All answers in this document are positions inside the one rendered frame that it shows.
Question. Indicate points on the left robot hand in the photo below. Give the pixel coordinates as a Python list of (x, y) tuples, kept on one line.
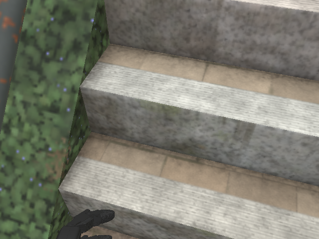
[(85, 221)]

